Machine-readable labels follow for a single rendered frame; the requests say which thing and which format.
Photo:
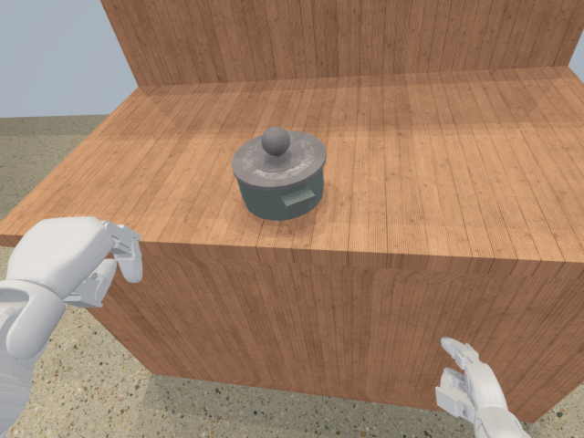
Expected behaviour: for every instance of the robot right hand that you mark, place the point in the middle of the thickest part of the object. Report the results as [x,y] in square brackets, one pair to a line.
[463,395]

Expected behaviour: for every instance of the lid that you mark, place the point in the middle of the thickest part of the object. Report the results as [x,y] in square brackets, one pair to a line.
[303,160]

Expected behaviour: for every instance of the robot left hand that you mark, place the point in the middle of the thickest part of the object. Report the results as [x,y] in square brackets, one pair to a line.
[63,253]

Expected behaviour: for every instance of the pot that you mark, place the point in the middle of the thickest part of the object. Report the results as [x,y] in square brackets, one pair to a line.
[284,204]

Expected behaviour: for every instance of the right robot forearm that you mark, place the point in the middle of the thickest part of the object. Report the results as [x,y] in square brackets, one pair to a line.
[496,422]

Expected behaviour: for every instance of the knob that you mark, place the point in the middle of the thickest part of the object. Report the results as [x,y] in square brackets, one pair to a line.
[275,141]

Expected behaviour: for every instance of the table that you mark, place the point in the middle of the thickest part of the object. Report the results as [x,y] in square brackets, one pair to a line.
[452,206]

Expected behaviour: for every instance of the left robot forearm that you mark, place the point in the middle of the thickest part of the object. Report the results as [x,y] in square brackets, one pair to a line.
[29,312]

